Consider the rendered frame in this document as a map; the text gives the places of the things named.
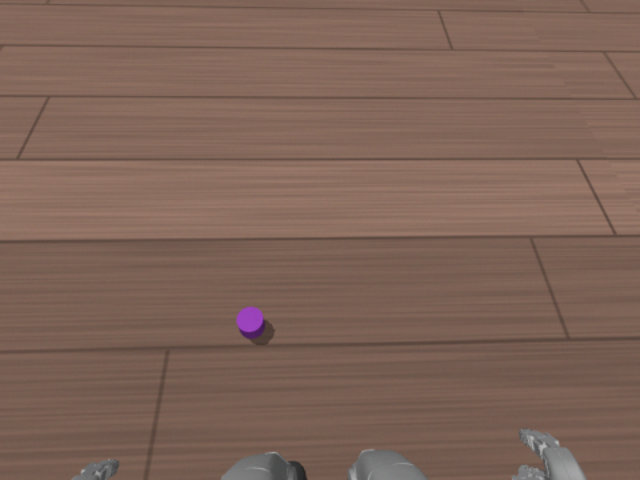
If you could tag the right robot hand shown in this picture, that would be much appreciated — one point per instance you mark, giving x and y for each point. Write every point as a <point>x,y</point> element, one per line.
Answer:
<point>559,462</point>

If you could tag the left robot foot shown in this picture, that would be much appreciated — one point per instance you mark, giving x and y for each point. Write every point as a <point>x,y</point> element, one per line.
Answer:
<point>299,469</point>

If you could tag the tin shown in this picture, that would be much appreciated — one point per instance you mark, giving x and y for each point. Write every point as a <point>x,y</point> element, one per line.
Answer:
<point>250,322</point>

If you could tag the left robot hand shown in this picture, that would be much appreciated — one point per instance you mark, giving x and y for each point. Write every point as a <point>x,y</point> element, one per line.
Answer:
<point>98,471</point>

